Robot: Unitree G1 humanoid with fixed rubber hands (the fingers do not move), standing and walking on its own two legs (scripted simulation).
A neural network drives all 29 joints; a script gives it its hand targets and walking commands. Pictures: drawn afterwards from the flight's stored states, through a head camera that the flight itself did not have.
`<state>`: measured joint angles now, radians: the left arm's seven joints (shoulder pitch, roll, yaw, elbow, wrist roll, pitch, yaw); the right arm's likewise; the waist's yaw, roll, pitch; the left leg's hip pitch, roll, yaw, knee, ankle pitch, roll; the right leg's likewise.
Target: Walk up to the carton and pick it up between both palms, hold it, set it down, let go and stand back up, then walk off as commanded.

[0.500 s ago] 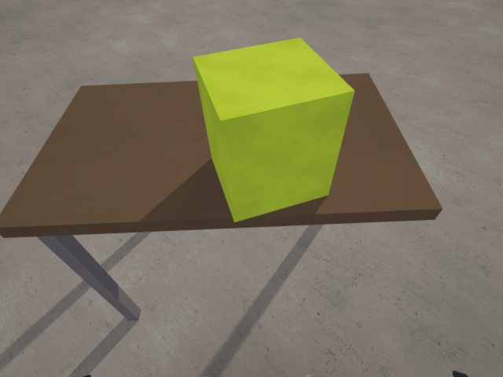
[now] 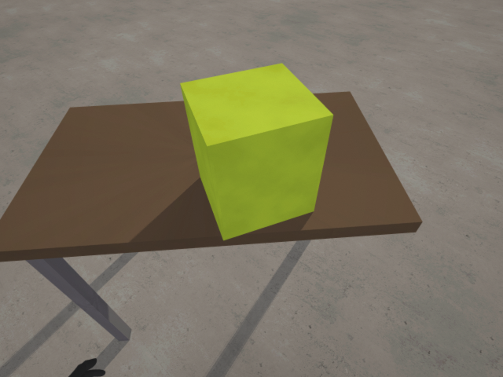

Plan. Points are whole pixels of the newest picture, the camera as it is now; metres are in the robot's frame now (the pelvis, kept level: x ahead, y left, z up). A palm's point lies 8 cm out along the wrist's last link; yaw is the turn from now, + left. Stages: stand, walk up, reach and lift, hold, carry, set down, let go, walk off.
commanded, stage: walk up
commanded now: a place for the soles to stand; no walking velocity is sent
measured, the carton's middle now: (252, 152) +0.53 +0.02 +0.07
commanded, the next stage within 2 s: none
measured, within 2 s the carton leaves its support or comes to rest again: neither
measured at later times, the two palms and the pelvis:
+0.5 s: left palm out of the picture +0.10 +0.27 -0.12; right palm (461, 356) +0.20 -0.35 -0.12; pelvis +0.06 -0.05 -0.01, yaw +3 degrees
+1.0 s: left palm out of the picture +0.14 +0.27 -0.09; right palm (459, 344) +0.22 -0.35 -0.13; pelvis +0.08 -0.06 -0.01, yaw +5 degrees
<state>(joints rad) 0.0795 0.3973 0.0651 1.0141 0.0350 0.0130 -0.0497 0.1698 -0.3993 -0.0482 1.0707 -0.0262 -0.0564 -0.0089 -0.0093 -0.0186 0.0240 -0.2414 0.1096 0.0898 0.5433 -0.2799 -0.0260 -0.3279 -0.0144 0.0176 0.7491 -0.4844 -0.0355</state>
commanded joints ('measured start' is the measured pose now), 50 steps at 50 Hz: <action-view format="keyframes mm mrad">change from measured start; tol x64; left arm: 1 -22 171 54 -129 -1 -16 -19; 50 66 299 19 -77 -7 -99 102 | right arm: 1 28 -354 -97 -82 -11 -28 -22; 50 -197 -170 -23 -161 17 77 17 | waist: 1 -10 160 48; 50 27 -49 39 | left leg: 1 80 297 -339 -230 -193 274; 6 -494 -99 -128 531 -335 54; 41 318 57 -284 0 501 197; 50 -143 -70 -161 314 -285 48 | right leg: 1 -216 -91 63 -12 -9 -8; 16 133 -254 80 -275 948 -114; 25 91 -18 24 123 -219 29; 37 300 -230 140 -183 969 -100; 44 53 -16 25 -7 -99 24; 50 52 -370 375 -378 533 -233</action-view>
